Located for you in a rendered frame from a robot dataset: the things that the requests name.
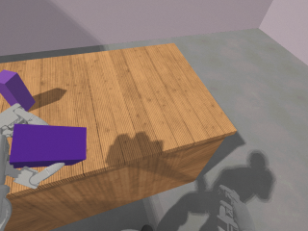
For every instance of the right robot hand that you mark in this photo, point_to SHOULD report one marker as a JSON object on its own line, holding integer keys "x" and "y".
{"x": 238, "y": 217}

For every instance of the robot left forearm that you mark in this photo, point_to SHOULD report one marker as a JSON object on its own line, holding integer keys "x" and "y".
{"x": 6, "y": 207}

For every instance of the table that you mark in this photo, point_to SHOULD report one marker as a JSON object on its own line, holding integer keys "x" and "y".
{"x": 152, "y": 126}

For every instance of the left robot hand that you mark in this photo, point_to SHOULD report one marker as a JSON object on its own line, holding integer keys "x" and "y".
{"x": 27, "y": 176}

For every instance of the sponge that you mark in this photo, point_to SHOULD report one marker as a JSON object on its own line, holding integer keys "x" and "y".
{"x": 45, "y": 145}

